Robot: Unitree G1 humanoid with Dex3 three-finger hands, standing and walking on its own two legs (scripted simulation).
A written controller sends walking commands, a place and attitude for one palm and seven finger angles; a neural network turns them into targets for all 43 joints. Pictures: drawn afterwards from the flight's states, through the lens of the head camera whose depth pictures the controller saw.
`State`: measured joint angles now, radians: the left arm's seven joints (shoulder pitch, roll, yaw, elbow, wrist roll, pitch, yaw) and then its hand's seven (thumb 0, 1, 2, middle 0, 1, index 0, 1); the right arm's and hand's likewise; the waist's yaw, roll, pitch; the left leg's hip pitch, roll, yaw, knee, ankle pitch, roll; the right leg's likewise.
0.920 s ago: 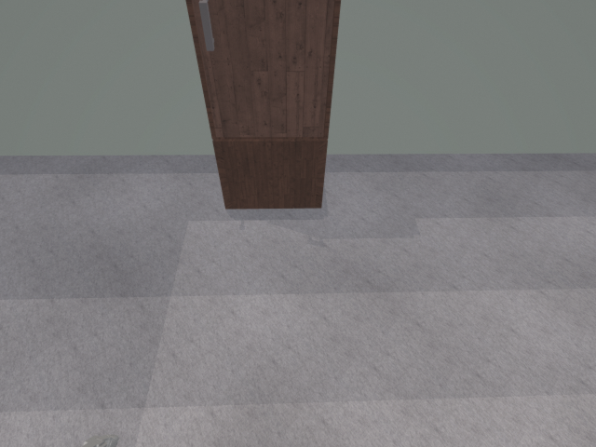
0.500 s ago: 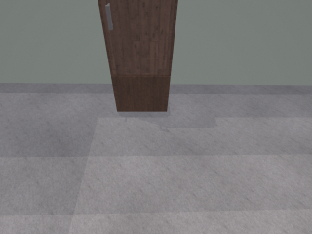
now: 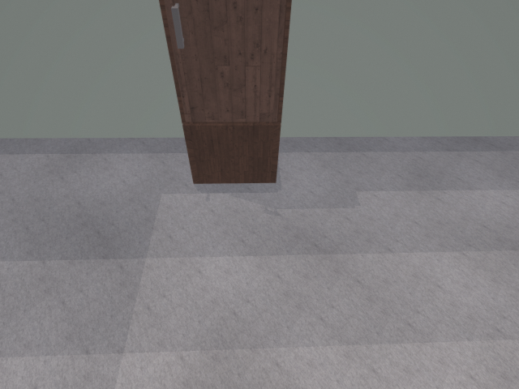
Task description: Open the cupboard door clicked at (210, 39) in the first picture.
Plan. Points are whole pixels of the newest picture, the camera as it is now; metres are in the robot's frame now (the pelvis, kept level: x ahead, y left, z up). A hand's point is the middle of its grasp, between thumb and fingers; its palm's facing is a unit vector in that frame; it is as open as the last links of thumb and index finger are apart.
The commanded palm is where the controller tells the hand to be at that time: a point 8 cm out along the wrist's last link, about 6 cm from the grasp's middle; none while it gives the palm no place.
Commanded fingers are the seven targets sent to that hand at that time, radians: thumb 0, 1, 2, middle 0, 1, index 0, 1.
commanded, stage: look at it before walking up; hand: left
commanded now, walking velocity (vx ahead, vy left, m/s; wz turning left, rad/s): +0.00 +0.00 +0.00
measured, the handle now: (178, 25) +1.21 +0.36 +0.07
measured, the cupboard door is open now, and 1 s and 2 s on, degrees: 0 0 0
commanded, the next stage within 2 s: walk to a spot facing it in 0.52 s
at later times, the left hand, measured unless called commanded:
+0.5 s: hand out of the picture +0.07 +0.24 -0.16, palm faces -0.03 -0.94 -0.33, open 7.4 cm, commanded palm none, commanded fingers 0.00 0.90 0.90 -0.20 -0.30 -0.20 -0.30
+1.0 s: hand out of the picture +0.02 +0.22 -0.20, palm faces +0.11 -0.98 -0.16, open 7.4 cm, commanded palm none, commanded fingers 0.00 0.90 0.90 -0.20 -0.30 -0.20 -0.30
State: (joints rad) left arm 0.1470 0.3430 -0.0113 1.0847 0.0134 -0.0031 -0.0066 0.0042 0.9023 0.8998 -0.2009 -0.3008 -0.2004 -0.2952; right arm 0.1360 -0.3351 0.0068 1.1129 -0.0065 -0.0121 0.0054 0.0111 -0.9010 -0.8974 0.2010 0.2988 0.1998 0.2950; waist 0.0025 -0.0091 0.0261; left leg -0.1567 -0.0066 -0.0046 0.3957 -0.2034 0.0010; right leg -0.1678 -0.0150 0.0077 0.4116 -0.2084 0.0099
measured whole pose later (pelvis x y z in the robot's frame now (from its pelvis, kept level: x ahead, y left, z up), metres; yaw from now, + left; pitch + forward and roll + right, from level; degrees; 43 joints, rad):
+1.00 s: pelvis +0.07 +0.04 -0.02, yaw +6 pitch -1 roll +0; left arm 0.35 0.22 0.02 1.10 0.03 0.02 -0.01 0.00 0.90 0.90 -0.20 -0.30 -0.20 -0.29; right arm 0.36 -0.18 -0.02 1.08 -0.02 -0.04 0.01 0.01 -0.90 -0.90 0.20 0.30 0.20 0.29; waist -0.01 -0.05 0.00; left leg -0.25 0.00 0.10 0.60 -0.34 0.06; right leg -0.28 -0.08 -0.06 0.88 -0.47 0.00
